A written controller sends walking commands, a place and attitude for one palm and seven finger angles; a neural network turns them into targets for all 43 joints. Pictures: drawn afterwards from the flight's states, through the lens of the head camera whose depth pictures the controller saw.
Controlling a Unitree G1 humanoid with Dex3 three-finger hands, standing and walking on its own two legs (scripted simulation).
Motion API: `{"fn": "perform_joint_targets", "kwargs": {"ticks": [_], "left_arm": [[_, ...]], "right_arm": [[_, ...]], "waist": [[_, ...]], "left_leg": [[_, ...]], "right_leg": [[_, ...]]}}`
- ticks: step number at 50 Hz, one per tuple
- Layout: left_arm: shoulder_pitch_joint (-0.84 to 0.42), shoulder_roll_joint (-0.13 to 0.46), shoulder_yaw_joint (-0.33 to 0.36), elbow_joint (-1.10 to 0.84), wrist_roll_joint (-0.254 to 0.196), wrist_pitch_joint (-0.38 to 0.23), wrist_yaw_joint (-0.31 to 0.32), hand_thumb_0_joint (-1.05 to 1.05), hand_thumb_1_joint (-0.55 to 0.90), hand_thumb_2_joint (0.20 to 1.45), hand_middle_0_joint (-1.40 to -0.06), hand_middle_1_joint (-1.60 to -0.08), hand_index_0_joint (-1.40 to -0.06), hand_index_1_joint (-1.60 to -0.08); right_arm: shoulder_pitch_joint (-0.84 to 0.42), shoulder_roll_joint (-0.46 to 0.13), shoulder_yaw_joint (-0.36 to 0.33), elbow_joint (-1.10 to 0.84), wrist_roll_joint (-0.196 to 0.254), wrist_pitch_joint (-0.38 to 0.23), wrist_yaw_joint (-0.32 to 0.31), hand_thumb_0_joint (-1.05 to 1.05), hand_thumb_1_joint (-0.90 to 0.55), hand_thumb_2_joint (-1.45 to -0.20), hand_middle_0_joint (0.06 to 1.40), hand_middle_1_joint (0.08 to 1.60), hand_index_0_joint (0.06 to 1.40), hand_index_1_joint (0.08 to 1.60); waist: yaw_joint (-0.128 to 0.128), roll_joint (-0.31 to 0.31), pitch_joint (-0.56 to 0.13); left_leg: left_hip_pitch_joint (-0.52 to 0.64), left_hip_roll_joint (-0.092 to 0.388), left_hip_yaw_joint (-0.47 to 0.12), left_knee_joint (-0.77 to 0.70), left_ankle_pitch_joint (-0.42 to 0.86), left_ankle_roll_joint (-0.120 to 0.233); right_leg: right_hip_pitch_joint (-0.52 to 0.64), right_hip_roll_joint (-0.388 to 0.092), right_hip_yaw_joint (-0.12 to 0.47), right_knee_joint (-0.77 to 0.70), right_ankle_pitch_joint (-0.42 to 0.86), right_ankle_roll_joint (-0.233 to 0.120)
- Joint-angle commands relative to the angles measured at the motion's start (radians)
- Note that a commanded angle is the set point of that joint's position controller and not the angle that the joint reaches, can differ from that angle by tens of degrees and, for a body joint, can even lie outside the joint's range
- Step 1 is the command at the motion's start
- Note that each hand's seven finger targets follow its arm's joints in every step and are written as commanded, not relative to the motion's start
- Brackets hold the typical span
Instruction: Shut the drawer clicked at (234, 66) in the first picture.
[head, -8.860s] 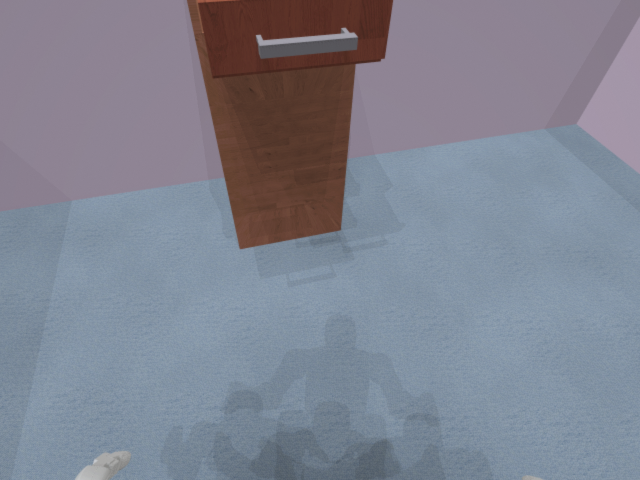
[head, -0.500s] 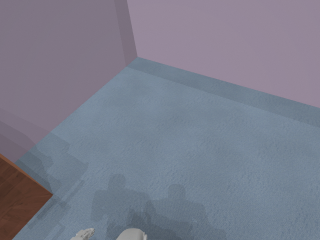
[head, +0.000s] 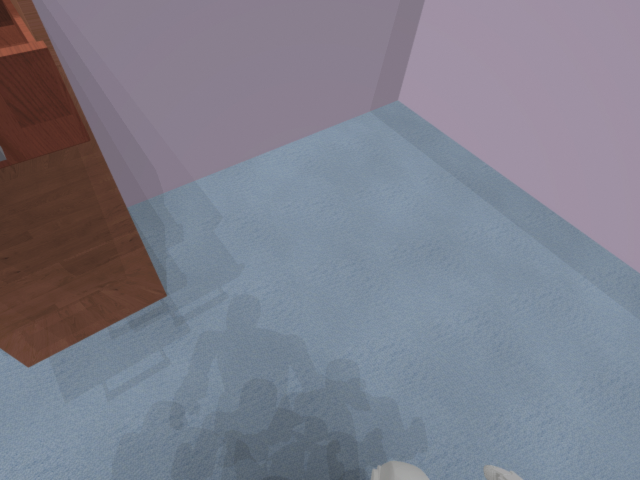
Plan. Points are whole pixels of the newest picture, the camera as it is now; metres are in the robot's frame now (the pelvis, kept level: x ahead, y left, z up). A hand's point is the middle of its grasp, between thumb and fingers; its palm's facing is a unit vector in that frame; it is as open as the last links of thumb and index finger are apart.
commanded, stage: turn to face it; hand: left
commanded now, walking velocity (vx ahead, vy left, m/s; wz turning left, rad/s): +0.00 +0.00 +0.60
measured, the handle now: out of the picture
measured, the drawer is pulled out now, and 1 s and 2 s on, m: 0.25 0.25 0.25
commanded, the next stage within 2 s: take the last steps up to it in 1.00 s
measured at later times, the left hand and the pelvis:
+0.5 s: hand out of the picture +0.06 +0.16 -0.13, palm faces +0.27 -0.91 -0.30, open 7.3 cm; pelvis +0.00 -0.06 +0.00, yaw +18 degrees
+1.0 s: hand out of the picture -0.14 +0.19 -0.18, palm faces +0.57 -0.79 -0.24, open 7.4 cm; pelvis -0.03 +0.00 +0.00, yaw +31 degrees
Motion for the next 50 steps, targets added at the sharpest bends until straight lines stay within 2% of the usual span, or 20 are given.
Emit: {"fn": "perform_joint_targets", "kwargs": {"ticks": [1,9,13,15,16,17,18,19,21,23,30,36,38,40,41,42,43,44,46,50], "left_arm": [[-0.029,0.081,0.018,-0.095,0.002,-0.028,0.006,0.0,0.9,0.9,-0.2,-0.3,-0.2,-0.3],[-0.135,0.054,0.009,-0.156,-0.006,-0.037,0.015,0.0,0.9,0.9,-0.2,-0.3,-0.2,-0.3],[-0.081,0.046,0.004,-0.157,-0.015,-0.048,0.019,0.0,0.9,0.9,-0.2,-0.3,-0.2,-0.3],[-0.008,0.06,0.01,-0.138,-0.018,-0.059,0.022,0.0,0.9,0.9,-0.2,-0.3,-0.2,-0.3],[0.023,0.1,0.019,-0.131,-0.013,-0.069,0.026,0.0,0.9,0.9,-0.2,-0.3,-0.2,-0.3],[0.031,0.2,0.036,-0.136,0.004,-0.078,0.036,0.0,0.9,0.9,-0.2,-0.3,-0.2,-0.3],[0.029,0.218,0.032,-0.143,0.004,-0.07,0.036,0.0,0.9,0.9,-0.2,-0.3,-0.2,-0.3],[-0.02,0.177,0.024,-0.157,0.002,-0.067,0.036,0.0,0.9,0.9,-0.2,-0.3,-0.2,-0.3],[-0.117,0.115,0.008,-0.171,-0.004,-0.069,0.03,0.0,0.9,0.9,-0.2,-0.3,-0.2,-0.3],[-0.118,0.078,-0.002,-0.17,-0.003,-0.075,0.027,0.0,0.9,0.9,-0.2,-0.3,-0.2,-0.3],[0.032,0.109,0.008,-0.111,0.006,-0.076,0.029,0.0,0.9,0.9,-0.2,-0.3,-0.2,-0.3],[0.087,0.149,0.023,-0.075,0.018,-0.067,0.024,0.0,0.9,0.9,-0.2,-0.3,-0.2,-0.3],[0.087,0.158,0.03,-0.06,0.018,-0.063,0.023,0.0,0.9,0.9,-0.2,-0.3,-0.2,-0.3],[0.066,0.146,0.029,-0.053,0.003,-0.058,0.02,0.0,0.9,0.9,-0.2,-0.3,-0.2,-0.3],[0.083,0.101,0.021,-0.07,-0.006,-0.052,0.016,0.0,0.9,0.9,-0.2,-0.3,-0.2,-0.3],[0.048,0.028,-0.005,-0.104,-0.006,-0.047,0.012,0.0,0.9,0.9,-0.2,-0.3,-0.2,-0.3],[0.006,0.046,-0.007,-0.108,-0.001,-0.033,0.02,0.0,0.9,0.9,-0.2,-0.3,-0.2,-0.3],[-0.006,0.048,-0.004,-0.092,0.003,-0.027,0.022,0.0,0.9,0.9,-0.2,-0.3,-0.2,-0.3],[-0.01,0.057,0.003,-0.053,0.002,-0.026,0.013,0.0,0.9,0.9,-0.2,-0.3,-0.2,-0.3],[0.052,0.048,-0.002,-0.014,0.0,-0.033,0.007,0.0,0.9,0.9,-0.2,-0.3,-0.2,-0.3]], "right_arm": [[0.061,-0.208,-0.054,-0.045,0.005,-0.013,-0.01,0.0,-0.9,-0.9,0.2,0.3,0.2,0.3],[0.121,-0.209,-0.071,-0.03,-0.006,-0.004,-0.01,0.0,-0.9,-0.9,0.2,0.3,0.2,0.3],[0.092,-0.21,-0.076,-0.039,-0.007,0.002,-0.01,0.0,-0.9,-0.9,0.2,0.3,0.2,0.3],[0.067,-0.198,-0.078,-0.045,0.002,0.004,-0.007,0.0,-0.9,-0.9,0.2,0.3,0.2,0.3],[0.078,-0.16,-0.073,-0.046,0.011,0.003,-0.003,0.0,-0.9,-0.9,0.2,0.3,0.2,0.3],[0.106,-0.092,-0.062,-0.059,0.02,0.001,0.002,0.0,-0.9,-0.9,0.2,0.3,0.2,0.3],[0.09,-0.131,-0.072,-0.07,0.004,0.005,-0.002,0.0,-0.9,-0.9,0.2,0.3,0.2,0.3],[0.104,-0.148,-0.081,-0.055,-0.002,0.016,0.004,0.0,-0.9,-0.9,0.2,0.3,0.2,0.3],[0.124,-0.134,-0.081,-0.007,-0.008,0.037,0.017,0.0,-0.9,-0.9,0.2,0.3,0.2,0.3],[0.148,-0.115,-0.074,0.006,-0.008,0.039,0.027,0.0,-0.9,-0.9,0.2,0.3,0.2,0.3],[0.046,-0.109,-0.062,-0.008,-0.004,0.048,0.028,0.0,-0.9,-0.9,0.2,0.3,0.2,0.3],[-0.031,-0.077,-0.034,-0.032,0.009,0.022,0.025,0.0,-0.9,-0.9,0.2,0.3,0.2,0.3],[0.0,-0.075,-0.028,-0.027,0.012,0.012,0.019,0.0,-0.9,-0.9,0.2,0.3,0.2,0.3],[0.08,-0.108,-0.035,-0.005,0.008,-0.002,0.017,0.0,-0.9,-0.9,0.2,0.3,0.2,0.3],[0.123,-0.198,-0.054,0.002,0.002,-0.014,0.013,0.0,-0.9,-0.9,0.2,0.3,0.2,0.3],[0.179,-0.29,-0.076,0.006,0.006,-0.013,0.006,0.0,-0.9,-0.9,0.2,0.3,0.2,0.3],[0.202,-0.299,-0.072,0.022,0.004,-0.002,-0.002,0.0,-0.9,-0.9,0.2,0.3,0.2,0.3],[0.161,-0.255,-0.06,0.022,-0.001,-0.006,-0.01,0.0,-0.9,-0.9,0.2,0.3,0.2,0.3],[0.055,-0.197,-0.041,0.0,-0.003,-0.008,-0.023,0.0,-0.9,-0.9,0.2,0.3,0.2,0.3],[0.064,-0.165,-0.027,0.006,0.007,-0.025,-0.028,0.0,-0.9,-0.9,0.2,0.3,0.2,0.3]], "waist": [[-0.04,0.161,-0.099],[-0.071,0.172,-0.108],[-0.043,0.198,-0.156],[-0.005,0.166,-0.181],[0.008,0.075,-0.193],[0.013,-0.231,-0.204],[0.012,-0.211,-0.175],[-0.014,-0.107,-0.136],[-0.06,-0.117,-0.04],[-0.069,-0.124,-0.015],[-0.007,-0.134,-0.032],[0.03,-0.177,-0.098],[0.017,-0.186,-0.125],[-0.035,-0.113,-0.165],[-0.061,0.108,-0.214],[-0.091,0.357,-0.217],[-0.105,0.282,-0.205],[-0.087,0.248,-0.16],[-0.053,0.259,-0.075],[-0.027,0.173,-0.123]], "left_leg": [[0.11,0.229,-0.253,-0.18,0.383,0.087],[0.116,0.232,-0.415,-0.146,0.375,0.13],[0.06,0.195,-0.451,-0.083,0.483,0.113],[-0.029,0.147,-0.433,-0.023,0.398,0.063],[-0.161,0.092,-0.386,0.047,0.221,0.005],[-0.368,-0.043,-0.189,0.266,-0.164,-0.081],[-0.372,-0.054,-0.114,0.477,-0.353,-0.103],[-0.331,-0.019,-0.131,0.623,-0.287,-0.097],[-0.333,0.015,-0.102,0.729,-0.173,-0.11],[-0.345,0.031,-0.066,0.752,-0.096,-0.125],[-0.348,0.062,-0.019,0.635,-0.118,-0.15],[-0.208,0.044,0.071,0.305,-0.202,-0.126],[-0.122,0.032,0.092,0.179,-0.173,-0.111],[0.075,0.036,0.086,-0.079,0.065,-0.092],[0.264,0.187,-0.093,-0.138,0.27,-0.037],[0.334,0.417,-0.364,-0.143,0.655,0.07],[0.254,0.46,-0.336,-0.122,0.707,0.149],[0.187,0.405,-0.269,-0.145,0.59,0.145],[0.121,0.308,-0.215,-0.153,0.556,0.11],[0.206,0.254,-0.128,-0.135,0.713,0.082]], "right_leg": [[-0.063,-0.001,0.045,-0.013,0.056,0.012],[-0.01,0.049,0.064,-0.236,-0.034,0.002],[0.161,0.099,0.054,-0.454,-0.007,-0.018],[0.334,0.096,0.043,-0.675,0.154,-0.024],[0.494,0.013,0.109,-0.799,0.225,-0.042],[0.637,-0.27,0.377,-0.874,0.291,-0.133],[0.484,-0.412,0.44,-0.864,0.372,-0.237],[0.36,-0.36,0.354,-0.872,0.271,-0.26],[0.261,-0.245,0.236,-0.898,0.154,-0.207],[0.272,-0.187,0.105,-0.865,0.268,-0.176],[0.384,-0.231,0.034,-0.838,0.365,-0.205],[0.443,-0.257,-0.021,-0.737,0.599,-0.228],[0.437,-0.26,-0.042,-0.679,0.644,-0.211],[0.354,-0.219,-0.109,-0.539,0.572,-0.136],[0.168,-0.139,-0.149,-0.36,0.327,-0.074],[-0.064,-0.024,-0.122,-0.177,-0.25,-0.012],[-0.038,-0.028,-0.024,-0.079,-0.278,-0.029],[-0.033,-0.033,0.0,-0.039,-0.225,-0.035],[-0.055,-0.026,0.029,0.009,-0.083,-0.03],[-0.037,-0.003,0.017,0.001,0.011,-0.01]]}}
